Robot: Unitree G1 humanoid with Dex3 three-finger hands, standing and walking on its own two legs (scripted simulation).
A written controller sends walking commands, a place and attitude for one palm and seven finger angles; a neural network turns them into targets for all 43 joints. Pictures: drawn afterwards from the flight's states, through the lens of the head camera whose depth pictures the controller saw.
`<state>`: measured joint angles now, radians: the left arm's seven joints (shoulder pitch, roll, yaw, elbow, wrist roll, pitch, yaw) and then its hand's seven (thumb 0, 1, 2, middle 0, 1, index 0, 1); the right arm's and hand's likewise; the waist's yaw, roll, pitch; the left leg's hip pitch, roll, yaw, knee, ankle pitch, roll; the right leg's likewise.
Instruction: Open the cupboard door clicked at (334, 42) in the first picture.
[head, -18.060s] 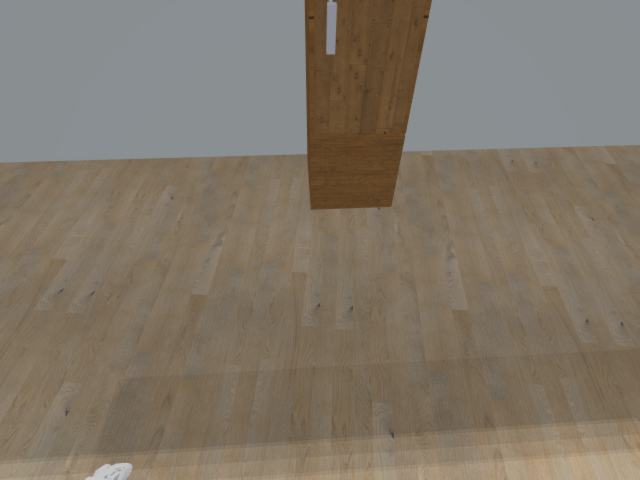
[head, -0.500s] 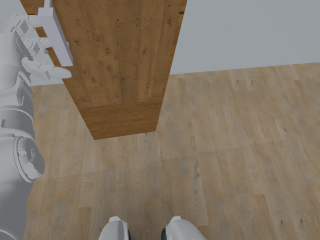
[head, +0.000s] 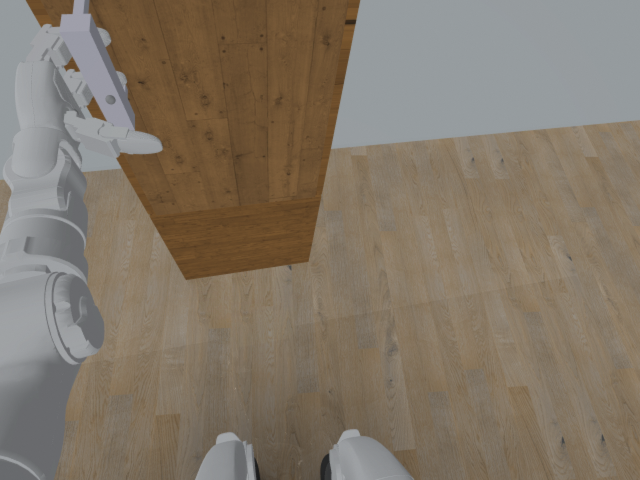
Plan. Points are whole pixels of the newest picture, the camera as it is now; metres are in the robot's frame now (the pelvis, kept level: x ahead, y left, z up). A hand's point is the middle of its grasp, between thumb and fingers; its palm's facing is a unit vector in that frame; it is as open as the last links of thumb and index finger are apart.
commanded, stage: slide the fingers in behind the handle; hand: left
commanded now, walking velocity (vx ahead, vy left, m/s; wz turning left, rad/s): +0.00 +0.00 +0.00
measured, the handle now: (103, 65) +0.60 +0.20 +0.10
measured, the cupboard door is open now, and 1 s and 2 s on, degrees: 0 0 31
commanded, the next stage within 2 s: close the thumb around the handle in 0.40 s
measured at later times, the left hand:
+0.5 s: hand (115, 99) +0.54 +0.18 +0.10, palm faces +0.08 -1.00 +0.00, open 14.0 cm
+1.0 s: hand (118, 97) +0.55 +0.18 +0.10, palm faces +0.08 -1.00 +0.00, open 7.5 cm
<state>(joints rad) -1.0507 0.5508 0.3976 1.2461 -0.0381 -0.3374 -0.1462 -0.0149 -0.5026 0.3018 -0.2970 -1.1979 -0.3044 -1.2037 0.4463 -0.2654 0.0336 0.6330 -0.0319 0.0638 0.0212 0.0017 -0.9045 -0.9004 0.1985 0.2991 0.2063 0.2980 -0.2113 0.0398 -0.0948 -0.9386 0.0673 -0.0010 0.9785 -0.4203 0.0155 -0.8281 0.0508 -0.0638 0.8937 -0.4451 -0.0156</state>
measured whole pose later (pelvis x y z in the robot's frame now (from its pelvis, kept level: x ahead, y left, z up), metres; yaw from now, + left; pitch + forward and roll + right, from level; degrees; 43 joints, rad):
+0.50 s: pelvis +0.00 +0.00 +0.00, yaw +0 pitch +22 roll -4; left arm -1.04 0.53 0.40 1.25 -0.04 -0.33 -0.13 -0.01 -0.50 0.30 -0.30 -1.20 -0.30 -1.20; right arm 0.45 -0.27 0.03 0.64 -0.03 0.06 0.02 0.00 -0.90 -0.90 0.20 0.30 0.21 0.30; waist -0.21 0.04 -0.10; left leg -0.93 0.06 0.01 0.97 -0.42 0.02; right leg -0.82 0.05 -0.06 0.89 -0.44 -0.01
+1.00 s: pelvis +0.00 +0.01 +0.00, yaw +0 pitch +22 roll -4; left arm -1.07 0.53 0.40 1.26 -0.03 -0.34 -0.11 0.00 0.42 0.70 -0.36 -1.30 -0.37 -1.30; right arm 0.44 -0.27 0.03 0.64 -0.04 0.06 0.02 0.00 -0.90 -0.90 0.20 0.30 0.21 0.30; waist -0.21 0.05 -0.10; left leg -0.95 0.06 0.00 0.98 -0.42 0.02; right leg -0.84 0.04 -0.06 0.90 -0.45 -0.01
